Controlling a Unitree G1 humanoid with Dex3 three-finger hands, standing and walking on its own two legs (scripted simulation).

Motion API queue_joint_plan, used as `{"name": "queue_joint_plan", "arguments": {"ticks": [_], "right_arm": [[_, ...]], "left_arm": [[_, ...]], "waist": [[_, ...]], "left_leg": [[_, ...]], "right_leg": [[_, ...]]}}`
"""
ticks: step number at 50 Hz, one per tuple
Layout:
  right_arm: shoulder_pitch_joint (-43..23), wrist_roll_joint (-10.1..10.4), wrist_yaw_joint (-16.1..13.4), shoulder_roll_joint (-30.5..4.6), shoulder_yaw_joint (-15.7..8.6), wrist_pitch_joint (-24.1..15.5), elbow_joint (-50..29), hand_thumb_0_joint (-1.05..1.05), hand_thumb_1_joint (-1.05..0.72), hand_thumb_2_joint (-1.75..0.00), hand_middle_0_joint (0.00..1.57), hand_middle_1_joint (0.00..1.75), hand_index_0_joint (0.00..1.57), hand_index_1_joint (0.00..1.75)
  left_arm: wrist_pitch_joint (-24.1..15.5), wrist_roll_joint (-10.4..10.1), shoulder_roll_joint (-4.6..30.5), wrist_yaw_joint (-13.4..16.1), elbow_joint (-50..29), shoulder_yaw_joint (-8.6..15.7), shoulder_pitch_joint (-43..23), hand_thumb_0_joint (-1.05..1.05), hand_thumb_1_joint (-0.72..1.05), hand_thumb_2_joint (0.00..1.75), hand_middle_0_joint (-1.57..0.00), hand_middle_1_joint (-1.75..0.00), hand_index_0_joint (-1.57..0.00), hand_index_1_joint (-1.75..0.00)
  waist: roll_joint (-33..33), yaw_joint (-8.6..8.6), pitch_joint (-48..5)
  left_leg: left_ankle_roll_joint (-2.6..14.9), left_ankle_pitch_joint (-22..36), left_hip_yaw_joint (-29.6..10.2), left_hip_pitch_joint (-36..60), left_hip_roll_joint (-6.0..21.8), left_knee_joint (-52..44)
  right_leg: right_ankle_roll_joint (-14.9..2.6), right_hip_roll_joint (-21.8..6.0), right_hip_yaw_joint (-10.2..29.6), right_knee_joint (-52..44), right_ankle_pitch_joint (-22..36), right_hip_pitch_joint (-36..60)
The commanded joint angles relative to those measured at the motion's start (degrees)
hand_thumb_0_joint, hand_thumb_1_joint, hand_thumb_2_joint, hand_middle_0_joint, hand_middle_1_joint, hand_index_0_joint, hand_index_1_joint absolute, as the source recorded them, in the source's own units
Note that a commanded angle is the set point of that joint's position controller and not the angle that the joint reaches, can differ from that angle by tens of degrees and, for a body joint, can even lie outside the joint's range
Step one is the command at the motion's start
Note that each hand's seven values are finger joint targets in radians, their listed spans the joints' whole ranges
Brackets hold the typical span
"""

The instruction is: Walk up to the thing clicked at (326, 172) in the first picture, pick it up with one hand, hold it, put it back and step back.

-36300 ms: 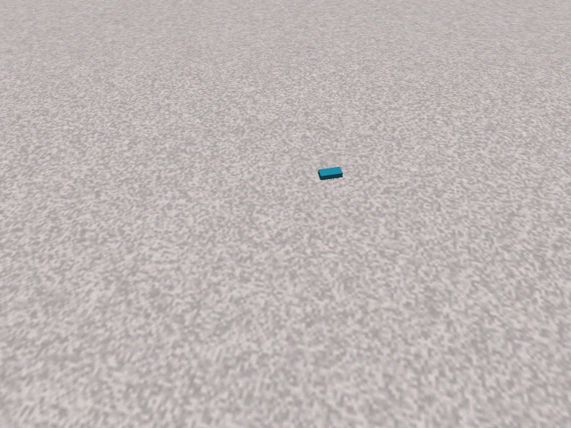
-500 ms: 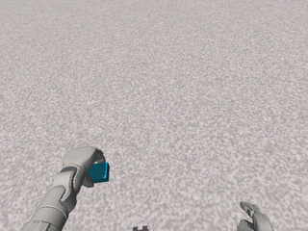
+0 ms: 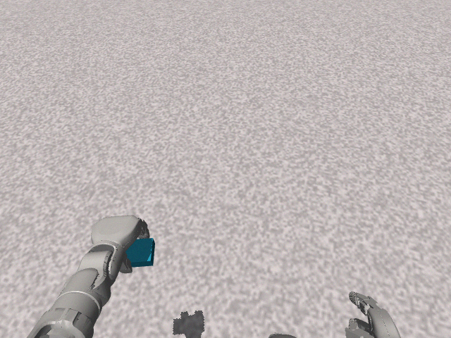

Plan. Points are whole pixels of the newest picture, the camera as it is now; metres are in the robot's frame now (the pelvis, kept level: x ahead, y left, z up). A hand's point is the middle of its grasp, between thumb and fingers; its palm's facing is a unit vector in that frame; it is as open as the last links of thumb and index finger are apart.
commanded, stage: crouch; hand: left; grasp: from above
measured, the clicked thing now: (125, 253) +0.31 +0.23 -0.12
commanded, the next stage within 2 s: lower in 1.60 s
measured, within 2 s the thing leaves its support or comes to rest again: neither
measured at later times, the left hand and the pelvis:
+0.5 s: hand (148, 257) +0.37 +0.24 -0.33, palm faces -0.44 +0.01 -0.90, open 8.0 cm; pelvis -0.06 +0.01 -0.20, yaw -1 degrees
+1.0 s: hand (158, 265) +0.40 +0.25 -0.50, palm faces -0.44 -0.03 -0.90, open 8.0 cm; pelvis -0.06 +0.00 -0.33, yaw -2 degrees
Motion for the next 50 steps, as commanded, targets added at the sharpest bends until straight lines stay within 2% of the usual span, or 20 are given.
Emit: {"name": "queue_joint_plan", "arguments": {"ticks": [1,5,8,12,14,17,20,22,26,29,30,31,32,34,36,38,39,42,44,50], "right_arm": [[2.6,-1.4,0.6,-8.3,-4.2,-2.1,-3.3,0.00,-0.89,-0.90,0.20,0.30,0.20,0.30],[5.1,-2.0,1.2,-9.1,-4.7,-2.6,-2.9,0.00,-0.89,-0.90,0.20,0.30,0.20,0.30],[6.2,-2.5,0.8,-9.7,-5.0,-3.2,-1.6,0.00,-0.89,-0.90,0.20,0.30,0.20,0.30],[7.3,-3.3,0.3,-10.0,-5.2,-4.6,-0.7,0.00,-0.89,-0.89,0.20,0.30,0.20,0.30],[8.2,-3.5,-0.1,-10.5,-5.4,-5.1,-0.8,0.00,-0.88,-0.89,0.20,0.30,0.20,0.30],[8.1,-3.8,-0.4,-10.6,-5.3,-5.7,-0.6,0.00,-0.89,-0.89,0.20,0.30,0.20,0.30],[8.3,-4.2,-0.4,-10.4,-5.0,-6.1,0.2,0.00,-0.88,-0.89,0.20,0.30,0.20,0.30],[8.4,-4.5,-0.1,-11.0,-4.7,-6.4,0.2,0.00,-0.88,-0.89,0.20,0.30,0.20,0.30],[8.6,-4.7,0.6,-11.3,-4.1,-6.8,0.5,0.00,-0.88,-0.89,0.20,0.30,0.20,0.30],[9.5,-5.1,1.6,-11.2,-3.2,-7.5,0.9,0.00,-0.88,-0.89,0.20,0.30,0.20,0.30],[10.1,-5.3,1.9,-11.3,-3.3,-7.7,1.2,0.00,-0.88,-0.89,0.20,0.30,0.20,0.30],[10.6,-5.5,2.2,-11.6,-3.2,-7.9,1.7,0.00,-0.88,-0.89,0.20,0.30,0.20,0.30],[10.6,-5.7,2.5,-11.7,-2.7,-8.2,1.9,0.00,-0.88,-0.89,0.20,0.30,0.20,0.30],[11.3,-6.2,3.1,-12.2,-2.9,-8.5,2.6,0.00,-0.88,-0.89,0.20,0.30,0.20,0.30],[11.7,-6.7,4.0,-12.1,-2.7,-8.8,2.8,0.00,-0.89,-0.90,0.20,0.30,0.20,0.30],[12.7,-7.3,4.6,-13.0,-3.1,-8.8,3.9,0.00,-0.89,-0.90,0.20,0.30,0.20,0.30],[13.0,-7.6,5.0,-12.6,-3.0,-8.8,3.8,0.00,-0.89,-0.90,0.20,0.30,0.20,0.30],[13.6,-8.3,6.1,-12.7,-3.1,-8.7,4.5,0.00,-0.89,-0.90,0.20,0.30,0.20,0.30],[12.9,-8.4,6.5,-12.7,-3.1,-8.6,4.0,0.00,-0.89,-0.90,0.20,0.30,0.20,0.30],[11.8,-8.9,7.8,-13.3,-2.7,-8.3,3.8,0.00,-0.89,-0.90,0.20,0.30,0.20,0.30]], "left_arm": [[-2.0,3.6,11.1,8.7,-2.9,5.8,-23.7,0.00,0.70,0.29,-1.10,-0.25,-1.12,-0.23],[-2.3,6.1,10.4,13.1,2.2,5.8,-29.4,0.00,0.79,0.28,-1.14,-0.29,-1.17,-0.26],[-1.7,6.6,13.5,14.9,5.6,7.2,-35.2,0.00,0.79,0.32,-1.14,-0.29,-1.17,-0.27],[-0.6,5.7,13.3,16.0,11.3,7.7,-37.1,0.00,0.77,0.31,-1.12,-0.30,-1.15,-0.27],[-0.1,5.2,15.5,16.4,10.8,9.0,-40.4,0.00,0.74,0.29,-1.10,-0.30,-1.13,-0.27],[0.7,3.7,16.1,16.3,11.0,9.3,-42.9,0.00,0.70,0.28,-1.07,-0.29,-1.10,-0.26],[0.8,3.9,17.0,15.5,13.1,9.8,-44.4,0.00,0.69,0.28,-1.07,-0.27,-1.10,-0.24],[0.6,3.9,19.9,15.2,14.9,11.5,-44.2,0.00,0.70,0.31,-1.07,-0.28,-1.10,-0.26],[-1.2,4.2,20.4,14.4,18.4,11.7,-45.3,0.00,0.71,0.27,-1.09,-0.23,-1.12,-0.21],[-2.9,4.8,21.7,14.7,18.1,12.6,-47.2,0.00,0.72,0.29,-1.10,-0.23,-1.12,-0.21],[-3.7,4.8,24.5,15.1,15.4,14.2,-48.9,0.00,0.71,0.30,-1.09,-0.25,-1.12,-0.23],[-4.2,5.4,23.6,15.3,16.6,13.7,-48.6,0.00,0.73,0.32,-1.10,-0.26,-1.12,-0.24],[-4.4,5.6,22.1,15.4,18.7,13.3,-47.8,0.00,0.72,0.31,-1.10,-0.26,-1.12,-0.24],[-5.3,6.6,25.6,16.4,16.1,15.4,-50.5,0.00,0.73,0.30,-1.09,-0.28,-1.12,-0.25],[-5.5,7.0,23.0,16.8,18.0,14.5,-48.8,0.00,0.74,0.31,-1.11,-0.27,-1.14,-0.24],[-6.0,8.1,26.2,17.4,16.0,16.4,-51.7,0.00,0.72,0.30,-1.10,-0.25,-1.12,-0.23],[-6.1,8.3,25.7,17.6,16.3,16.4,-51.6,0.00,0.73,0.30,-1.11,-0.25,-1.13,-0.23],[-7.1,9.3,27.1,18.3,14.3,17.4,-54.4,0.00,0.76,0.34,-1.13,-0.27,-1.15,-0.25],[-6.9,9.3,25.9,18.6,19.8,17.0,-51.5,0.00,0.77,0.37,-1.15,-0.26,-1.16,-0.25],[-6.6,9.1,27.5,18.6,24.0,17.1,-53.2,0.00,0.79,0.34,-1.13,-0.29,-1.16,-0.26]], "waist": [[0.9,-1.98,-19.3],[2.7,-3.55,-26.2],[3.8,-4.15,-30.1],[4.5,-5.34,-33.6],[5.9,-5.32,-37.9],[7.5,-5.85,-40.3],[6.4,-7.46,-41.3],[7.5,-6.98,-41.8],[7.7,-8.73,-40.4],[7.4,-9.34,-42.1],[7.1,-9.25,-43.9],[8.1,-9.83,-44.2],[8.4,-10.12,-45.5],[12.3,-9.45,-48.9],[13.8,-10.25,-49.1],[15.9,-10.20,-50.7],[16.3,-10.26,-51.2],[17.2,-10.91,-50.4],[15.3,-11.12,-48.2],[12.4,-12.27,-45.0]], "left_leg": [[0.70,9.4,1.9,-6.0,-2.0,11.4],[0.83,5.5,1.7,-16.4,-1.6,21.0],[1.03,3.0,1.2,-23.2,-1.6,26.7],[0.85,-3.3,-0.7,-32.8,-1.3,32.9],[0.66,-6.5,-1.1,-35.1,-1.2,35.2],[0.38,-9.7,-2.0,-38.3,-1.0,37.9],[1.04,-11.6,-1.6,-44.7,-1.2,42.9],[0.88,-13.0,-2.7,-46.7,-1.2,44.4],[0.89,-17.1,-4.5,-51.3,-1.3,48.6],[1.61,-16.8,-3.0,-56.8,-1.9,53.5],[1.84,-16.5,-2.7,-57.1,-2.0,55.2],[1.76,-15.8,-2.6,-57.8,-2.0,56.3],[1.49,-13.3,-2.7,-57.4,-2.0,57.7],[1.05,-9.4,-2.8,-55.0,-1.9,59.7],[0.75,-5.3,-3.2,-53.4,-1.7,61.7],[0.60,-2.2,-2.9,-52.4,-1.6,64.1],[0.53,-0.1,-2.9,-51.6,-1.5,65.5],[0.77,-0.6,-2.0,-54.5,-1.7,68.3],[1.11,-3.1,-1.8,-57.3,-1.7,69.6],[2.17,-8.5,-0.5,-67.0,-2.0,73.2]], "right_leg": [[-1.65,1.1,-1.1,8.3,8.3,-7.7],[-1.96,1.5,-1.5,17.5,4.4,-18.8],[-2.01,1.8,-2.3,23.3,2.1,-25.2],[-2.44,1.7,-3.1,31.3,-3.1,-34.8],[-2.58,1.5,-3.4,34.4,-5.5,-37.3],[-2.95,1.3,-3.9,38.6,-8.6,-42.6],[-2.88,1.4,-3.9,42.4,-10.0,-46.0],[-3.09,1.3,-4.4,45.5,-11.8,-49.8],[-3.32,1.2,-5.4,50.6,-15.7,-59.0],[-3.14,1.1,-5.1,53.2,-15.5,-59.9],[-3.00,1.0,-5.1,53.9,-15.4,-60.2],[-2.96,1.0,-5.2,54.9,-14.7,-60.8],[-3.00,0.8,-5.5,56.8,-12.5,-61.9],[-3.21,0.8,-5.9,59.5,-9.6,-63.7],[-3.21,0.5,-6.2,61.5,-7.4,-66.5],[-3.20,0.5,-6.3,63.4,-5.4,-67.8],[-3.13,0.5,-6.4,64.4,-4.1,-68.1],[-3.12,0.8,-6.7,66.1,-3.8,-68.9],[-2.99,0.8,-6.7,66.8,-5.0,-69.8],[-2.51,1.4,-6.7,68.7,-7.0,-69.0]]}}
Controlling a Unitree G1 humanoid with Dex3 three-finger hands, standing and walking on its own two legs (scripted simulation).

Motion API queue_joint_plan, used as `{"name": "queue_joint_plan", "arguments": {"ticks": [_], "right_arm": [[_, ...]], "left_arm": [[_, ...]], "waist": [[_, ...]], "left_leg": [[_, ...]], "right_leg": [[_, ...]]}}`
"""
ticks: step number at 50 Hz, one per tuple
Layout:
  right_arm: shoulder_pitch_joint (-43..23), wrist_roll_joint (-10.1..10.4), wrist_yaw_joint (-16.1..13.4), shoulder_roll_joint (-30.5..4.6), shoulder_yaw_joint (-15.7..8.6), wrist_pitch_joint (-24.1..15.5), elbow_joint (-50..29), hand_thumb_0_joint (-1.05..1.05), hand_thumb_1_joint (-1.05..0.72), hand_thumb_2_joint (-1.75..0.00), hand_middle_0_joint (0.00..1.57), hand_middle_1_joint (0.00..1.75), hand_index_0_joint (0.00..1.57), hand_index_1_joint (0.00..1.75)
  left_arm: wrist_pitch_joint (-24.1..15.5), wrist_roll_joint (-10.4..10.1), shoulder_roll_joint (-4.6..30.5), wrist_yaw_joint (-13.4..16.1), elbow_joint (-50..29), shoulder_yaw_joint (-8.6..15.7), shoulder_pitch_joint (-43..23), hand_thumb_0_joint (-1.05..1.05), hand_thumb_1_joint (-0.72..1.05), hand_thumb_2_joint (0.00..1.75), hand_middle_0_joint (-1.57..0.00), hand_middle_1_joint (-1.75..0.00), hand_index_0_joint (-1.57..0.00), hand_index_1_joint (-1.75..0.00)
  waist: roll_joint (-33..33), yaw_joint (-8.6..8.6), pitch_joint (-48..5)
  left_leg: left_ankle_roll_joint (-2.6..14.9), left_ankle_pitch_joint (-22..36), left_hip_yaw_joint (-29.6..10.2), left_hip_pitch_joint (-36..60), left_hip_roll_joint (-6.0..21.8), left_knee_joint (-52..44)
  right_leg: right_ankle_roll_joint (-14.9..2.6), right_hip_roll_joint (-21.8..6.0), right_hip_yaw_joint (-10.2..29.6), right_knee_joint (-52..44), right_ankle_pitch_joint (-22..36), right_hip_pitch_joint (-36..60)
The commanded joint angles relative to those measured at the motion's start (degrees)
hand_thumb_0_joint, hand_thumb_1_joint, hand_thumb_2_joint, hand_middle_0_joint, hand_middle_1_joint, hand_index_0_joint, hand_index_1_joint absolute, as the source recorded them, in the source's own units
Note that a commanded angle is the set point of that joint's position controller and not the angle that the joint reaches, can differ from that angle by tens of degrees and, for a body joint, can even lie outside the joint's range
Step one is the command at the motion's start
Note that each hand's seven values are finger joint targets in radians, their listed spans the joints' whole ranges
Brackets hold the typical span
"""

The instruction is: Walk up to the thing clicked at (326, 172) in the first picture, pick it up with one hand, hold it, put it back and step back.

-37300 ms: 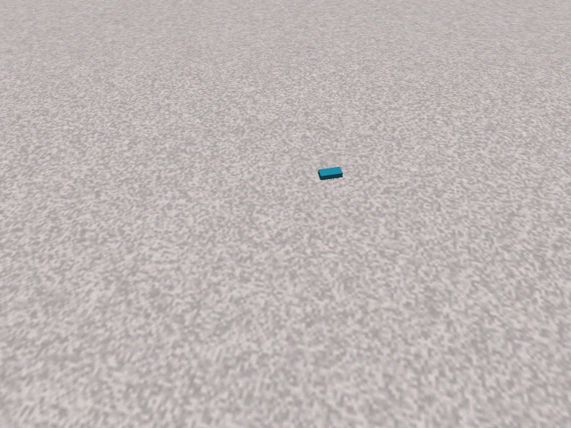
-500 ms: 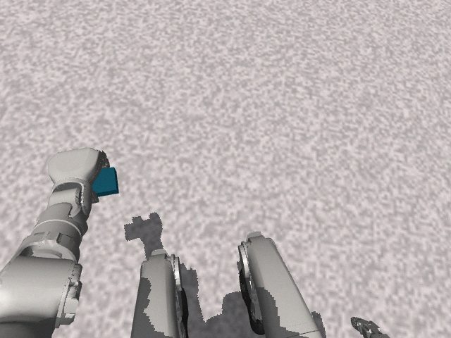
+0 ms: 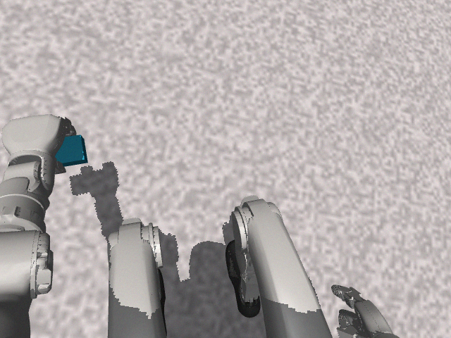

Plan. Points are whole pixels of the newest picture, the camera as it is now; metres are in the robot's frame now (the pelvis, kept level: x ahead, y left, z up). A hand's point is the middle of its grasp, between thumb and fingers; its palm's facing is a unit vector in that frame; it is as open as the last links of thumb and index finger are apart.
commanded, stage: crouch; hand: left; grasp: from above
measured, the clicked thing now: (52, 154) +0.47 +0.27 -0.20
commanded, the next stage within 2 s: lower in 0.60 s
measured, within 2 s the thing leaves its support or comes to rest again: neither
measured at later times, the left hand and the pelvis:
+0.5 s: hand (64, 159) +0.47 +0.26 -0.24, palm faces -0.46 -0.05 -0.88, open 7.9 cm; pelvis -0.01 +0.00 -0.07, yaw -2 degrees
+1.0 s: hand (71, 162) +0.47 +0.26 -0.30, palm faces -0.49 -0.07 -0.87, open 7.9 cm; pelvis -0.01 +0.00 -0.10, yaw -4 degrees
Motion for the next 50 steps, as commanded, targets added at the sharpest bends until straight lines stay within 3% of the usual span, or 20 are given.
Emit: {"name": "queue_joint_plan", "arguments": {"ticks": [1,4,5,8,13,18,19,21,22,23,25,32,34,37,40,43,46,47,48,50], "right_arm": [[13.5,-0.1,0.4,-12.4,-4.2,0.0,0.0,0.00,-0.89,-0.90,0.20,0.30,0.20,0.30],[13.0,-0.1,0.7,-12.3,-3.8,0.0,0.2,0.00,-0.89,-0.90,0.20,0.30,0.20,0.30],[12.8,-0.2,0.8,-12.4,-3.7,0.0,0.1,0.00,-0.90,-0.90,0.20,0.30,0.20,0.30],[13.5,-0.5,0.9,-12.9,-3.6,0.2,0.9,0.00,-0.89,-0.90,0.20,0.30,0.20,0.30],[13.1,-0.6,1.4,-13.8,-2.7,0.1,0.6,0.00,-0.90,-0.90,0.20,0.30,0.20,0.30],[12.9,-1.2,1.5,-14.1,-1.5,0.2,0.7,0.00,-0.90,-0.90,0.20,0.30,0.20,0.30],[13.0,-1.2,1.5,-14.1,-1.4,0.1,0.7,0.00,-0.90,-0.90,0.20,0.30,0.20,0.30],[13.1,-1.4,1.5,-14.3,-0.8,-0.2,0.7,0.00,-0.90,-0.90,0.20,0.30,0.20,0.30],[13.0,-1.3,1.5,-14.8,-0.9,-0.3,0.8,0.00,-0.90,-0.90,0.20,0.30,0.20,0.30],[13.2,-1.5,1.5,-14.8,-0.7,-0.3,1.0,0.00,-0.90,-0.90,0.20,0.30,0.20,0.30],[13.2,-1.5,1.3,-15.1,-0.3,-0.3,1.0,0.00,-0.89,-0.90,0.20,0.30,0.20,0.30],[12.9,-1.5,1.5,-15.3,0.7,-0.6,0.7,0.00,-0.90,-0.90,0.20,0.30,0.20,0.30],[13.9,-1.7,1.6,-15.6,1.0,-0.6,0.7,0.00,-0.90,-0.90,0.20,0.30,0.20,0.30],[14.0,-1.7,1.9,-15.6,1.3,-0.4,0.6,0.00,-0.90,-0.90,0.20,0.30,0.20,0.30],[14.5,-1.9,2.3,-15.9,1.6,-0.6,0.8,0.00,-0.90,-0.90,0.20,0.30,0.20,0.30],[13.2,-1.8,2.3,-16.3,2.0,-0.4,0.2,0.00,-0.90,-0.90,0.20,0.30,0.20,0.30],[14.1,-2.3,2.5,-16.6,2.3,-0.4,0.6,0.00,-0.90,-0.90,0.20,0.30,0.20,0.30],[13.5,-2.3,2.7,-16.6,2.5,-0.6,0.3,0.00,-0.90,-0.90,0.20,0.30,0.20,0.30],[13.4,-2.5,2.7,-16.7,2.5,-0.6,0.2,0.00,-0.90,-0.90,0.20,0.30,0.20,0.30],[13.6,-2.9,2.9,-17.1,2.7,-0.8,0.2,0.00,-0.90,-0.90,0.20,0.30,0.20,0.30]], "left_arm": [[0.0,-0.6,15.4,2.6,-6.1,2.4,-20.6,0.00,0.78,0.34,-1.13,-0.28,-1.16,-0.26],[-0.3,-0.8,17.0,2.2,-5.0,2.7,-20.5,0.00,0.82,0.34,-1.16,-0.28,-1.18,-0.26],[-0.3,-0.8,15.9,2.0,-3.1,2.1,-20.0,0.00,0.82,0.33,-1.16,-0.28,-1.18,-0.26],[-1.6,0.0,18.6,1.9,-5.7,3.2,-23.9,0.00,0.83,0.31,-1.17,-0.27,-1.19,-0.24],[-2.2,1.3,18.9,2.6,-1.0,3.1,-23.5,0.00,0.82,0.27,-1.16,-0.25,-1.19,-0.22],[-2.4,1.9,20.2,3.6,0.4,3.2,-25.2,0.00,0.76,0.22,-1.12,-0.22,-1.15,-0.19],[-2.6,1.9,22.6,3.9,-1.8,4.0,-27.9,0.00,0.78,0.25,-1.14,-0.22,-1.16,-0.19],[-2.2,1.7,20.4,4.1,1.3,3.2,-25.7,0.00,0.79,0.26,-1.15,-0.22,-1.17,-0.20],[-2.5,1.8,22.2,4.3,-0.2,3.6,-28.7,0.00,0.79,0.26,-1.15,-0.21,-1.17,-0.19],[-2.2,2.1,21.1,4.2,2.0,3.0,-26.9,0.00,0.77,0.24,-1.15,-0.18,-1.17,-0.17],[-2.2,2.4,22.6,4.5,2.2,3.6,-27.3,0.00,0.75,0.23,-1.13,-0.17,-1.15,-0.15],[-1.5,1.7,22.9,4.5,3.1,3.1,-26.0,0.00,0.76,0.22,-1.15,-0.15,-1.17,-0.14],[-1.4,1.8,22.9,4.0,3.0,3.0,-25.6,0.00,0.79,0.24,-1.18,-0.15,-1.18,-0.15],[-1.2,1.2,23.2,3.5,3.4,3.2,-23.5,0.00,0.80,0.25,-1.22,-0.13,-1.22,-0.13],[-1.7,1.1,22.7,3.2,3.3,2.8,-24.4,0.00,0.81,0.26,-1.22,-0.15,-1.22,-0.15],[-2.6,0.7,23.5,3.5,4.0,2.7,-24.6,0.00,0.80,0.22,-1.20,-0.14,-1.21,-0.13],[-3.6,1.9,26.9,4.4,1.4,4.4,-26.2,0.00,0.82,0.24,-1.22,-0.16,-1.23,-0.15],[-3.4,2.2,25.9,4.6,5.0,4.0,-24.1,0.00,0.85,0.25,-1.24,-0.16,-1.24,-0.15],[-3.7,2.0,25.3,5.0,3.7,3.9,-25.0,0.00,0.85,0.26,-1.24,-0.17,-1.24,-0.16],[-4.3,2.7,27.1,5.9,2.5,4.8,-26.4,0.00,0.87,0.26,-1.25,-0.18,-1.26,-0.17]], "waist": [[11.4,-1.35,-39.1],[11.8,-0.71,-40.1],[12.2,-1.05,-39.1],[13.8,-1.54,-40.1],[15.0,-2.48,-36.4],[16.3,-2.76,-37.4],[16.3,-2.93,-38.4],[16.8,-3.34,-36.0],[17.8,-3.85,-36.5],[18.0,-3.99,-35.7],[17.6,-4.01,-35.4],[18.4,-3.80,-34.1],[16.2,-4.96,-34.0],[16.4,-4.19,-34.5],[16.5,-5.60,-32.8],[16.4,-5.32,-32.1],[18.4,-5.37,-33.6],[18.1,-5.46,-32.0],[17.9,-5.75,-32.1],[19.6,-6.48,-32.8]], "left_leg": [[3.23,13.8,4.8,24.5,-0.3,-10.1],[3.19,14.5,4.8,23.6,-0.2,-8.1],[3.01,14.6,4.6,23.4,-0.2,-8.0],[2.94,14.7,4.4,22.7,-0.2,-6.4],[2.47,11.4,3.5,21.1,-0.2,-5.6],[2.56,10.3,3.7,20.1,-0.4,-3.8],[2.75,9.7,3.9,19.3,-0.4,-3.2],[2.47,9.6,3.4,19.6,-0.2,-3.2],[2.51,8.9,3.2,19.1,-0.2,-2.9],[2.30,9.2,2.9,20.0,-0.1,-2.8],[2.52,9.1,3.2,18.2,-0.3,-1.9],[2.56,10.2,3.4,16.5,-0.3,-0.3],[2.88,11.5,3.5,15.7,-0.2,1.4],[2.82,13.1,3.5,15.5,-0.2,1.8],[2.58,14.2,2.9,15.1,0.0,2.6],[2.59,12.4,2.5,13.4,-0.2,2.9],[2.50,14.1,2.8,14.3,-0.1,4.2],[2.41,13.5,2.8,14.0,-0.1,4.5],[2.41,13.2,2.6,14.3,0.0,4.5],[2.29,13.6,2.3,15.3,0.1,4.9]], "right_leg": [[-3.03,1.1,-2.8,-11.6,14.5,22.2],[-3.08,1.4,-2.8,-9.5,15.0,22.0],[-3.24,1.3,-2.9,-8.6,14.8,20.9],[-3.32,1.7,-3.5,-6.9,14.9,19.2],[-3.70,1.4,-4.6,-4.1,11.1,13.1],[-3.67,1.6,-5.2,-2.6,10.5,12.5],[-3.74,1.9,-5.3,-2.2,10.1,13.2],[-3.73,1.6,-5.6,-1.5,10.0,10.7],[-3.83,1.7,-5.8,-0.8,9.5,10.0],[-3.86,1.7,-6.1,-0.5,9.8,9.1],[-3.71,1.7,-6.0,-0.4,9.9,9.3],[-3.74,2.1,-6.5,1.2,11.2,9.4],[-3.29,2.0,-6.5,1.1,12.7,10.8],[-3.17,2.1,-6.5,1.7,14.2,12.2],[-3.28,2.3,-7.3,2.7,15.1,11.1],[-3.43,2.5,-7.5,3.2,13.3,10.2],[-3.21,2.7,-7.5,3.8,15.2,12.0],[-3.39,2.6,-7.6,4.3,14.4,10.8],[-3.33,2.8,-7.9,4.1,14.0,10.3],[-3.32,2.9,-8.3,4.5,14.5,10.1]]}}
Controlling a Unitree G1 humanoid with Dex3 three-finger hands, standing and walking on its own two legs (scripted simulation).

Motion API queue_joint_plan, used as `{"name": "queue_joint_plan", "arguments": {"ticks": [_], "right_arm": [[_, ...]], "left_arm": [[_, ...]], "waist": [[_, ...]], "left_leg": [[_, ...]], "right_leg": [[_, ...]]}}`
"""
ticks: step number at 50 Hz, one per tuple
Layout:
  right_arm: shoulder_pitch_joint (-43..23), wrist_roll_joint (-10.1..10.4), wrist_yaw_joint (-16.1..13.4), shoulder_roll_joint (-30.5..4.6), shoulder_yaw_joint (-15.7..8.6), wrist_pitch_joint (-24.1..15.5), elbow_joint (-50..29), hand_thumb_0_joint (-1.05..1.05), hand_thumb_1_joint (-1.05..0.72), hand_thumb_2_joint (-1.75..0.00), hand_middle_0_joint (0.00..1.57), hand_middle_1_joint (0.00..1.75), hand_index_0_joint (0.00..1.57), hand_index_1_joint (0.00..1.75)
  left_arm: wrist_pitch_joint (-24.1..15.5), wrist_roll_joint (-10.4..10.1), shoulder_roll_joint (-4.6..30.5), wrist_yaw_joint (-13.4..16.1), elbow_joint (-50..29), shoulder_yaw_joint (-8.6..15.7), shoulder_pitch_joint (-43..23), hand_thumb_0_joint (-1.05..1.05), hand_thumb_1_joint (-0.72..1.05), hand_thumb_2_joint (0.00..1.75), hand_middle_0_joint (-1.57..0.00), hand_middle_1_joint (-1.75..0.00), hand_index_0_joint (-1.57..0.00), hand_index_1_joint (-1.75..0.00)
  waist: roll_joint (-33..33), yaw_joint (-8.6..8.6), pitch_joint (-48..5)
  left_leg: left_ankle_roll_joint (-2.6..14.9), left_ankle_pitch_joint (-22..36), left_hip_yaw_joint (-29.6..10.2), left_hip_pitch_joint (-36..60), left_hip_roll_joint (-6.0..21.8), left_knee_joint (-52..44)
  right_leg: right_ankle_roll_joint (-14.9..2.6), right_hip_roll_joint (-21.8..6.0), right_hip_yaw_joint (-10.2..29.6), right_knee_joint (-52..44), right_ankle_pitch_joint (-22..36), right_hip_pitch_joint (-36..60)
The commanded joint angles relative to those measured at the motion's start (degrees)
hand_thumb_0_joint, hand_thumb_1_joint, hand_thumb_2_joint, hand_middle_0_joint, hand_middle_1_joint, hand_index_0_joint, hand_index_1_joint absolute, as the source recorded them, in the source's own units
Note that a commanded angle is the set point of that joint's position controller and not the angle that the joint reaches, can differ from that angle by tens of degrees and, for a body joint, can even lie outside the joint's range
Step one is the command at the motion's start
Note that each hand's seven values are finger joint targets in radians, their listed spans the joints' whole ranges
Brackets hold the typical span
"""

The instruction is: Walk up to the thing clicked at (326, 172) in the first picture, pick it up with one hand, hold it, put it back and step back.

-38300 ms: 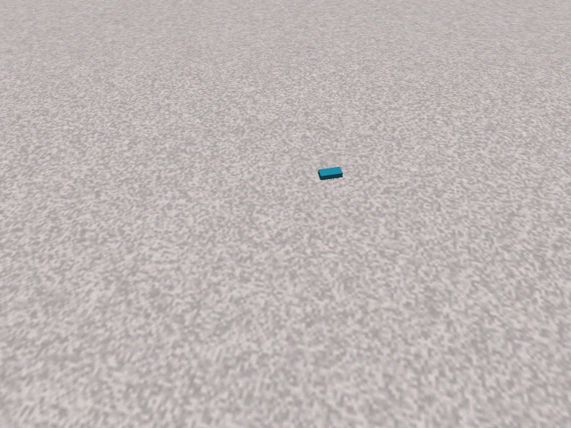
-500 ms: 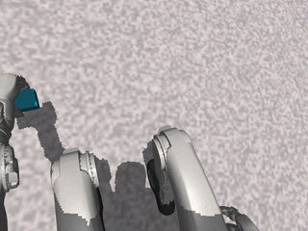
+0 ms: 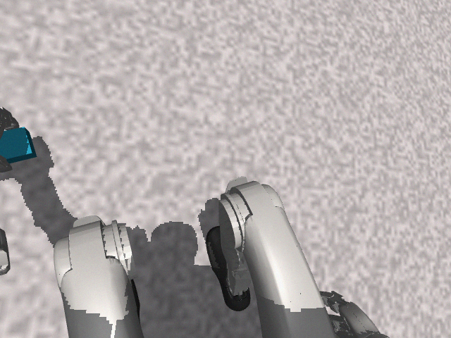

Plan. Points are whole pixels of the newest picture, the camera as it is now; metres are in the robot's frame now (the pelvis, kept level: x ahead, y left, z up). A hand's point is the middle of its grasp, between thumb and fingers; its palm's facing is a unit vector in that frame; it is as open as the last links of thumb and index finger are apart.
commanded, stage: lower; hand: left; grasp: from above
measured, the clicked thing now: out of the picture +0.47 +0.30 -0.24
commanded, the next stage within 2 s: rest in 0.02 s
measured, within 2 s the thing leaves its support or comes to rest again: rests again in 1.04 s
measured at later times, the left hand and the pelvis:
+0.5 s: hand (8, 148) +0.47 +0.28 -0.24, palm faces -0.46 -0.12 -0.88, open 7.9 cm; pelvis +0.00 +0.00 -0.02, yaw -3 degrees
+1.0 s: hand (8, 152) +0.47 +0.29 -0.27, palm faces -0.46 -0.13 -0.88, open 7.9 cm; pelvis -0.01 +0.01 -0.02, yaw -5 degrees
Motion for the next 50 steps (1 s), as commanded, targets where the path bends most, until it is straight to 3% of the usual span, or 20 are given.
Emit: {"name": "queue_joint_plan", "arguments": {"ticks": [1,2,6,9,12,14,15,16,20,25,31,33,35,36,37,40,44,46,48,50], "right_arm": [[13.2,-0.4,-0.1,-15.6,-4.3,-0.3,0.7,0.00,-0.90,-0.90,0.20,0.30,0.20,0.30],[12.8,-0.4,-0.2,-16.1,-4.4,-0.3,0.7,0.00,-0.90,-0.90,0.20,0.30,0.20,0.30],[13.0,-1.1,0.4,-16.3,-4.3,-1.0,0.8,0.00,-0.90,-0.90,0.20,0.30,0.20,0.30],[12.3,-1.2,0.8,-16.5,-3.6,-1.3,0.6,0.00,-0.88,-0.89,0.20,0.30,0.20,0.30],[12.7,-1.7,1.2,-16.7,-2.8,-2.1,1.1,0.00,-0.89,-0.89,0.20,0.30,0.20,0.30],[13.3,-1.8,1.3,-17.6,-2.4,-2.4,0.8,0.00,-0.89,-0.89,0.20,0.30,0.20,0.30],[12.4,-1.6,1.4,-17.4,-2.0,-2.6,0.5,0.00,-0.89,-0.89,0.20,0.30,0.20,0.30],[12.7,-1.9,1.5,-17.5,-1.9,-2.7,0.7,0.00,-0.89,-0.89,0.20,0.30,0.20,0.30],[11.7,-1.9,1.9,-18.2,-0.9,-3.6,0.2,0.00,-0.89,-0.89,0.20,0.30,0.20,0.30],[12.1,-2.6,1.8,-19.6,-0.4,-3.8,-0.4,0.00,-0.89,-0.89,0.20,0.30,0.20,0.30],[11.0,-3.5,2.4,-19.6,0.6,-4.5,-1.4,0.00,-0.89,-0.89,0.20,0.30,0.20,0.30],[11.2,-3.9,2.6,-20.7,0.8,-5.0,-1.3,0.00,-0.89,-0.89,0.20,0.30,0.20,0.30],[11.0,-3.7,2.5,-20.9,0.9,-5.2,-1.1,0.00,-0.89,-0.90,0.20,0.30,0.20,0.30],[10.1,-3.8,2.6,-20.6,1.3,-5.4,-1.7,0.00,-0.89,-0.89,0.20,0.30,0.20,0.30],[11.1,-4.1,2.6,-21.1,1.2,-5.3,-0.5,0.00,-0.89,-0.89,0.20,0.30,0.20,0.30],[10.3,-4.2,3.1,-21.8,1.5,-5.9,-1.6,0.00,-0.89,-0.90,0.20,0.30,0.20,0.30],[10.5,-4.5,3.3,-21.9,2.3,-6.1,-1.5,0.00,-0.89,-0.90,0.20,0.30,0.20,0.30],[9.8,-4.6,3.5,-21.7,2.6,-6.3,-1.6,0.00,-0.89,-0.90,0.20,0.30,0.20,0.30],[9.6,-5.0,3.9,-22.3,2.7,-6.8,-1.7,0.00,-0.89,-0.90,0.20,0.30,0.20,0.30],[9.7,-5.1,4.2,-22.0,3.3,-7.0,-1.6,0.00,-0.89,-0.90,0.20,0.30,0.20,0.30]], "left_arm": [[-0.9,0.6,15.9,4.4,-8.1,1.7,-18.9,0.00,0.88,0.26,-1.24,-0.19,-1.26,-0.18],[-1.0,0.3,16.3,5.1,-8.1,2.3,-18.3,0.00,0.86,0.26,-1.24,-0.17,-1.25,-0.17],[-0.8,1.3,17.1,6.5,-8.7,2.8,-19.1,0.00,0.91,0.26,-1.26,-0.19,-1.27,-0.18],[-0.1,1.3,16.0,7.4,-5.0,2.0,-18.2,0.00,0.87,0.27,-1.22,-0.17,-1.23,-0.16],[0.1,1.0,15.3,7.8,-3.3,0.7,-19.2,0.00,0.82,0.27,-1.19,-0.18,-1.20,-0.16],[0.3,1.0,18.0,8.1,-3.3,2.1,-19.4,0.00,0.82,0.26,-1.18,-0.17,-1.19,-0.16],[0.6,0.7,17.1,8.0,-0.2,1.1,-16.9,0.00,0.81,0.25,-1.19,-0.16,-1.20,-0.14],[0.2,0.1,18.7,8.4,-3.1,2.3,-18.6,0.00,0.82,0.23,-1.18,-0.17,-1.20,-0.15],[0.4,0.1,17.8,8.7,-0.5,0.8,-18.2,0.00,0.83,0.23,-1.17,-0.19,-1.20,-0.17],[-0.2,1.4,23.6,10.2,-1.3,5.2,-17.0,0.00,0.84,0.26,-1.19,-0.19,-1.21,-0.17],[-0.3,1.7,22.0,10.8,0.5,3.5,-17.3,0.00,0.85,0.27,-1.20,-0.20,-1.22,-0.18],[-0.3,1.6,22.2,10.7,1.2,3.0,-18.4,0.00,0.87,0.27,-1.21,-0.21,-1.22,-0.19],[-0.3,1.4,23.9,10.7,1.2,3.6,-17.2,0.00,0.86,0.27,-1.21,-0.20,-1.22,-0.19],[-0.4,1.1,21.6,10.6,1.6,1.8,-17.4,0.00,0.88,0.25,-1.21,-0.20,-1.23,-0.18],[-0.6,1.2,24.5,11.2,1.8,3.9,-16.7,0.00,0.89,0.27,-1.21,-0.23,-1.24,-0.20],[-1.0,1.5,22.8,10.9,1.3,2.1,-18.7,0.00,0.90,0.30,-1.23,-0.23,-1.25,-0.21],[-1.5,1.7,24.8,11.6,2.2,3.2,-17.9,0.00,0.90,0.30,-1.23,-0.23,-1.24,-0.22],[-1.7,2.0,24.2,12.0,2.7,2.4,-17.6,0.00,0.90,0.29,-1.22,-0.24,-1.24,-0.22],[-1.9,2.2,23.3,12.1,3.6,1.6,-18.8,0.00,0.92,0.29,-1.23,-0.24,-1.25,-0.22],[-1.9,2.3,24.6,12.8,3.8,2.2,-18.0,0.00,0.94,0.32,-1.25,-0.26,-1.27,-0.24]], "waist": [[22.5,-1.29,-40.2],[23.2,-0.77,-39.7],[26.0,-1.98,-39.4],[24.3,-2.45,-38.4],[23.4,-4.13,-36.2],[22.0,-4.06,-35.9],[22.2,-3.19,-35.0],[22.8,-3.45,-36.4],[23.6,-4.61,-35.5],[25.8,-4.10,-36.4],[24.9,-5.38,-33.2],[24.7,-6.80,-31.1],[25.7,-5.76,-31.8],[25.4,-6.06,-31.6],[25.9,-6.03,-31.8],[26.3,-7.20,-29.7],[26.0,-7.36,-29.7],[26.7,-7.21,-29.4],[26.7,-8.40,-28.5],[27.1,-8.07,-28.8]], "left_leg": [[2.29,14.1,5.6,28.8,0.4,-13.4],[2.13,14.2,5.6,28.9,0.3,-13.6],[1.90,14.2,5.0,30.5,0.6,-13.5],[2.12,13.9,4.6,29.1,0.7,-12.9],[2.34,13.8,4.4,27.4,0.8,-11.5],[2.56,14.1,4.4,26.0,0.7,-11.0],[2.44,13.4,4.4,25.4,0.7,-11.6],[2.49,13.6,4.5,26.0,0.8,-11.4],[2.24,13.8,3.8,27.0,1.1,-10.7],[1.73,17.8,3.5,28.7,1.3,-10.1],[2.10,14.5,3.4,26.0,1.4,-9.4],[2.04,13.9,3.0,26.1,1.6,-8.9],[1.89,14.0,2.6,26.9,1.8,-9.4],[1.74,13.3,2.3,26.9,1.7,-9.7],[1.74,13.2,2.0,27.0,1.9,-10.2],[1.43,13.7,1.4,27.5,2.1,-9.8],[1.53,14.0,1.0,27.0,2.1,-9.8],[1.29,14.5,0.6,28.3,2.3,-10.0],[1.09,14.6,0.2,28.8,2.5,-9.5],[1.16,15.3,0.2,29.0,2.5,-9.5]], "right_leg": [[-4.51,1.7,-6.0,-10.7,13.2,22.1],[-4.59,1.6,-6.1,-10.6,13.0,21.4],[-4.32,1.6,-7.0,-9.6,12.8,19.9],[-4.33,1.8,-7.3,-9.4,13.1,19.3],[-4.21,2.1,-7.6,-9.0,13.6,19.3],[-4.11,2.0,-7.7,-9.5,13.9,20.8],[-4.33,2.1,-7.5,-9.5,12.9,21.2],[-4.09,2.3,-7.6,-9.6,13.5,22.2],[-4.34,2.5,-8.2,-8.9,13.6,21.0],[-4.39,2.5,-8.8,-8.1,16.5,23.3],[-4.14,2.9,-9.0,-8.8,14.8,23.2],[-4.20,2.8,-9.7,-8.9,14.1,21.6],[-4.26,3.0,-9.8,-8.6,13.8,21.9],[-4.35,3.0,-10.0,-8.6,13.2,21.5],[-4.15,3.0,-10.3,-8.6,13.3,22.2],[-4.19,2.8,-10.8,-7.9,13.5,20.2],[-4.16,3.1,-10.9,-8.0,14.1,21.8],[-4.09,3.2,-11.1,-7.7,14.6,21.3],[-3.96,3.1,-11.4,-7.3,14.8,20.3],[-3.82,3.1,-11.4,-7.2,15.6,21.2]]}}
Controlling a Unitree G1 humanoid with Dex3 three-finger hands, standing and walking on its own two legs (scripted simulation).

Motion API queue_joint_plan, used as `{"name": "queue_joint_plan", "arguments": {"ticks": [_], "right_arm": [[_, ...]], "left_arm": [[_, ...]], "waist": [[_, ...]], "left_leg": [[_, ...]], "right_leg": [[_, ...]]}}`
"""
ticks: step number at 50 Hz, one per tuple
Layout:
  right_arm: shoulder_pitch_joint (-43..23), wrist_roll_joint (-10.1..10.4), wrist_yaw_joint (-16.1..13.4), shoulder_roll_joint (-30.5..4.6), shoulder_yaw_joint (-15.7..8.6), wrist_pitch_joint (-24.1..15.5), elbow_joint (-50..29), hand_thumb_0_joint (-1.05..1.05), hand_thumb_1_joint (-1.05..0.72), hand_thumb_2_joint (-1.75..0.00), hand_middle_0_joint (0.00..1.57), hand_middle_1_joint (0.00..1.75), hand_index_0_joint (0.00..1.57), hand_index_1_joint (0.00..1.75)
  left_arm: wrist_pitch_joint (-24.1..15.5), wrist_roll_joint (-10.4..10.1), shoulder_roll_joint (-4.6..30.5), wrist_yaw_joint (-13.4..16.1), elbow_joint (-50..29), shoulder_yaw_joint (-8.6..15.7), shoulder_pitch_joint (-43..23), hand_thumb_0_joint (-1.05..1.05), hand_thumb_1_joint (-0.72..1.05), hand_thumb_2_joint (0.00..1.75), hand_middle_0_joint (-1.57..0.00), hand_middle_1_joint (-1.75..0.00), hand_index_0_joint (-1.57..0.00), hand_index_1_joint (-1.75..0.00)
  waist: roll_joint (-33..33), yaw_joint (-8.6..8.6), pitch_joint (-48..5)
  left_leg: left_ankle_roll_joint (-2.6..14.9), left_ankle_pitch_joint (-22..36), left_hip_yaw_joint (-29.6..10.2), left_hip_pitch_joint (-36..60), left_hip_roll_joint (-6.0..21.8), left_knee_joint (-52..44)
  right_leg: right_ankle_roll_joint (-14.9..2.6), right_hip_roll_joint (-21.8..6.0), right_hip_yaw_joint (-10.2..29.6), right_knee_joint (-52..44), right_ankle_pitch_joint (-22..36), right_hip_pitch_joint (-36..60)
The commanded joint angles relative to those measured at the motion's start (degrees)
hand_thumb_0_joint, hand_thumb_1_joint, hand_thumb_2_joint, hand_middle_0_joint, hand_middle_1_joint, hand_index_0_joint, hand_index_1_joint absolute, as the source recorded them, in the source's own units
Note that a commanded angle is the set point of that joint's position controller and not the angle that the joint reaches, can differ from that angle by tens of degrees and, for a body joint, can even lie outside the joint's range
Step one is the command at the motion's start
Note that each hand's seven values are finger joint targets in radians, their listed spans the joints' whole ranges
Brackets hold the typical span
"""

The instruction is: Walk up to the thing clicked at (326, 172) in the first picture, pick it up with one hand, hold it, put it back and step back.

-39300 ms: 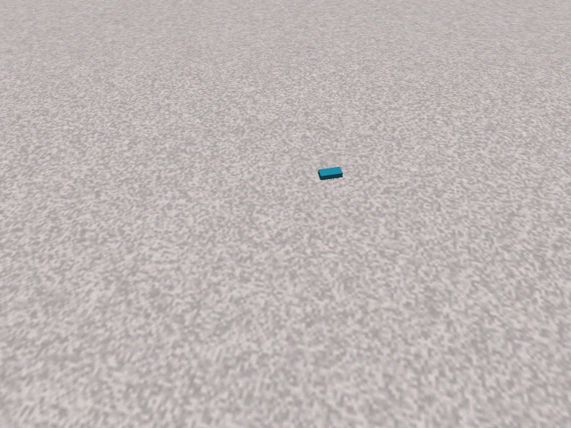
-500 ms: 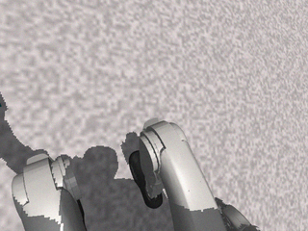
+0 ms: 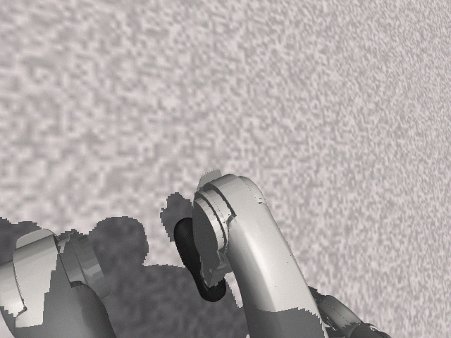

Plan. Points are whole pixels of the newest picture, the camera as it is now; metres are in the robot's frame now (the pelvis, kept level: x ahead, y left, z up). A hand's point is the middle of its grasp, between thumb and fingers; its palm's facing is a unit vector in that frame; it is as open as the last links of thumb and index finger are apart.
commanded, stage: rest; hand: left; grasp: from above
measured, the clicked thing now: out of the picture +0.45 +0.33 -0.28
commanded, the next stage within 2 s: open in 0.44 s
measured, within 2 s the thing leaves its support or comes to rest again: rests again in 0.04 s
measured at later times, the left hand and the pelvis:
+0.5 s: hand out of the picture +0.45 +0.32 -0.25, palm faces -0.43 -0.17 -0.89, open 7.9 cm; pelvis +0.00 +0.00 +0.00, yaw -1 degrees
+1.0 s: hand out of the picture +0.45 +0.32 -0.25, palm faces -0.43 -0.15 -0.89, open 10.4 cm; pelvis -0.01 +0.00 +0.00, yaw -1 degrees
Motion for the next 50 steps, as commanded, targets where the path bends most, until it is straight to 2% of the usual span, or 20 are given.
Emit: {"name": "queue_joint_plan", "arguments": {"ticks": [1,4,5,6,8,9,10,11,12,13,17,26,27,30,31,32,33,35,38,50], "right_arm": [[10.8,0.1,0.2,-19.2,-5.4,-0.6,1.3,0.00,-0.89,-0.90,0.20,0.30,0.20,0.30],[9.6,0.0,0.7,-19.4,-4.8,-1.2,1.1,0.00,-0.89,-0.90,0.20,0.30,0.20,0.30],[9.6,-0.1,0.9,-19.6,-4.8,-1.6,0.8,0.00,-0.89,-0.90,0.20,0.30,0.20,0.30],[9.6,0.0,0.9,-19.7,-4.8,-1.5,0.9,0.00,-0.89,-0.90,0.20,0.30,0.20,0.30],[9.6,-0.1,1.3,-20.0,-4.7,-2.1,0.5,0.00,-0.89,-0.90,0.20,0.30,0.20,0.30],[9.0,0.1,1.3,-19.8,-4.3,-2.2,0.7,0.00,-0.90,-0.90,0.20,0.30,0.20,0.30],[9.5,0.1,1.3,-20.1,-4.3,-2.1,0.8,0.00,-0.90,-0.90,0.20,0.30,0.20,0.30],[10.5,0.2,1.5,-20.3,-4.3,-2.2,0.5,0.00,-0.89,-0.90,0.20,0.30,0.20,0.30],[9.9,0.4,1.5,-20.2,-4.1,-2.4,0.9,0.00,-0.90,-0.90,0.20,0.30,0.20,0.30],[9.7,0.1,1.6,-20.0,-4.1,-2.6,0.6,0.00,-0.90,-0.90,0.20,0.30,0.20,0.30],[10.5,0.2,1.8,-20.4,-3.8,-3.0,0.6,0.00,-0.90,-0.90,0.20,0.30,0.20,0.30],[9.8,0.6,1.4,-20.2,-2.4,-2.6,-0.3,0.00,-0.90,-0.90,0.20,0.30,0.20,0.30],[9.6,0.8,1.1,-20.6,-2.3,-2.6,-0.2,0.00,-0.90,-0.90,0.20,0.30,0.20,0.30],[9.8,0.5,0.7,-20.8,-2.3,-2.2,-0.5,0.00,-0.89,-0.90,0.20,0.30,0.20,0.30],[9.6,0.4,0.8,-20.8,-2.3,-2.3,-0.9,0.00,-0.89,-0.90,0.20,0.30,0.20,0.30],[9.7,0.3,0.6,-20.9,-2.1,-2.1,-0.7,0.00,-0.89,-0.90,0.20,0.30,0.20,0.30],[9.7,0.6,0.7,-20.7,-2.1,-2.1,-0.9,0.00,-0.89,-0.90,0.20,0.30,0.20,0.30],[9.1,0.5,0.4,-21.0,-1.7,-2.1,-1.0,0.00,-0.89,-0.90,0.20,0.30,0.20,0.30],[8.5,0.6,0.3,-20.8,-1.5,-2.1,-1.4,0.00,-0.89,-0.90,0.20,0.30,0.20,0.30],[8.9,0.2,0.7,-20.8,-0.9,-3.2,-0.7,0.00,-0.89,-0.90,0.20,0.30,0.20,0.30]], "left_arm": [[-0.4,-0.2,12.4,3.7,-6.5,-0.4,-15.7,0.00,0.94,0.31,-1.25,-0.25,-1.27,-0.23],[-0.3,-0.2,12.9,4.5,-5.9,-0.8,-15.7,0.00,0.92,0.30,-1.24,-0.25,-1.26,-0.23],[-0.1,-0.2,12.6,4.6,-5.5,-0.9,-16.1,0.00,0.92,0.30,-1.24,-0.26,-1.26,-0.24],[0.0,-0.3,13.8,5.0,-5.6,-0.1,-15.5,0.00,0.92,0.30,-1.23,-0.26,-1.25,-0.24],[0.2,-0.6,12.8,5.2,-5.3,-0.9,-16.1,0.00,0.92,0.28,-1.22,-0.25,-1.25,-0.22],[0.5,-0.6,13.3,5.4,-5.1,-1.1,-16.1,0.00,0.89,0.29,-1.22,-0.25,-1.24,-0.23],[0.6,-0.7,15.2,5.8,-4.8,0.4,-15.3,0.00,0.87,0.30,-1.21,-0.26,-1.22,-0.24],[0.9,-0.5,13.9,5.7,-4.5,-0.2,-15.1,0.00,0.87,0.28,-1.19,-0.25,-1.22,-0.23],[0.9,-1.1,15.1,5.9,-4.6,0.6,-15.6,0.00,0.86,0.29,-1.18,-0.26,-1.21,-0.24],[1.2,-0.8,14.0,5.7,-4.6,-0.3,-15.2,0.00,0.85,0.32,-1.19,-0.27,-1.21,-0.25],[1.4,-1.8,14.6,5.4,-3.7,0.1,-14.9,0.00,0.85,0.28,-1.18,-0.26,-1.20,-0.24],[0.7,-2.6,15.0,4.0,-2.0,-1.3,-13.9,0.00,0.83,0.33,-1.18,-0.29,-1.20,-0.27],[0.6,-2.9,16.4,4.1,-2.0,-0.6,-13.3,0.00,0.83,0.35,-1.18,-0.29,-1.20,-0.28],[0.1,-2.8,16.1,4.2,-2.5,-0.8,-13.2,0.00,0.59,0.32,-0.94,-0.30,-0.96,-0.29],[0.1,-2.7,15.0,3.8,-2.6,-2.3,-13.0,0.00,0.51,0.26,-0.86,-0.28,-0.88,-0.27],[0.0,-3.1,15.9,4.2,-2.2,-1.2,-12.8,0.00,0.43,0.30,-0.79,-0.31,-0.80,-0.30],[0.0,-2.6,15.6,4.1,-3.0,-2.0,-13.0,0.00,0.35,0.32,-0.75,-0.35,-0.76,-0.33],[-0.4,-2.8,16.6,4.4,-3.1,-1.4,-13.9,0.00,0.20,0.38,-0.69,-0.40,-0.70,-0.39],[-0.8,-2.7,16.1,4.5,-3.1,-2.5,-13.8,0.00,0.12,0.45,-0.63,-0.45,-0.64,-0.44],[-0.4,-3.2,15.9,5.1,-3.8,-2.9,-14.6,0.00,-0.08,0.61,-0.47,-0.61,-0.47,-0.61]], "waist": [[33.0,-3.03,-36.1],[33.8,-2.71,-35.1],[33.0,-3.26,-34.3],[33.4,-2.79,-35.1],[33.5,-3.50,-34.6],[33.2,-2.95,-34.6],[32.0,-2.88,-35.2],[31.8,-3.71,-34.7],[31.4,-3.08,-34.9],[31.8,-3.29,-35.2],[31.2,-4.03,-35.0],[29.4,-4.23,-33.1],[29.5,-3.77,-32.9],[30.7,-3.66,-33.6],[31.1,-4.23,-33.0],[30.2,-4.09,-33.3],[30.6,-4.14,-32.7],[30.8,-4.19,-31.8],[29.6,-4.47,-30.9],[31.0,-5.10,-30.9]], "left_leg": [[0.13,15.3,5.0,30.6,2.2,-16.1],[0.04,13.9,4.6,29.9,2.4,-16.5],[0.09,13.4,4.6,29.6,2.4,-16.1],[0.03,13.5,4.3,29.8,2.5,-17.2],[-0.12,13.9,3.9,30.3,2.6,-17.1],[0.15,13.2,4.2,29.3,2.6,-16.5],[0.54,13.0,4.4,28.0,2.4,-16.4],[0.49,14.5,4.6,28.6,2.4,-16.2],[0.46,13.9,4.4,27.7,2.5,-16.2],[0.47,14.4,4.7,28.6,2.5,-15.8],[0.59,15.3,4.4,28.1,2.7,-15.6],[0.75,13.9,4.0,26.5,2.8,-15.4],[0.72,13.6,4.0,26.2,2.8,-15.9],[0.52,14.3,3.8,27.5,2.8,-16.2],[0.56,14.0,4.1,27.7,2.9,-16.1],[0.47,13.4,3.6,27.5,2.9,-16.9],[0.48,13.9,3.8,27.7,2.9,-16.5],[0.30,12.9,3.2,27.4,3.0,-16.9],[0.51,11.0,3.6,26.6,3.1,-16.6],[0.15,12.2,3.0,28.0,3.4,-16.8]], "right_leg": [[-4.64,1.7,-7.3,-9.1,13.9,19.9],[-4.69,1.8,-7.5,-9.0,12.9,19.4],[-4.51,1.6,-7.7,-8.9,12.8,19.2],[-4.62,1.9,-7.7,-9.1,12.5,19.6],[-4.42,1.6,-7.9,-8.9,12.9,18.8],[-4.55,2.0,-7.7,-9.2,12.6,19.7],[-4.48,2.2,-7.5,-9.8,12.8,21.3],[-4.34,1.9,-7.4,-9.7,14.1,21.3],[-4.36,2.0,-7.6,-9.5,13.5,21.6],[-4.39,2.1,-7.3,-9.5,14.0,21.4],[-4.21,2.2,-7.4,-9.9,14.8,23.1],[-4.17,2.2,-7.6,-10.2,13.6,23.3],[-4.23,2.2,-7.5,-10.5,13.1,23.7],[-4.29,2.4,-7.8,-10.6,13.5,23.6],[-4.26,2.4,-7.5,-10.6,13.7,23.8],[-4.29,2.5,-7.9,-10.8,13.1,24.1],[-4.24,2.5,-7.8,-10.7,13.6,23.9],[-4.33,2.2,-8.1,-10.6,12.4,22.5],[-4.20,2.3,-7.9,-11.0,11.4,22.9],[-3.99,1.9,-8.1,-11.3,12.7,23.2]]}}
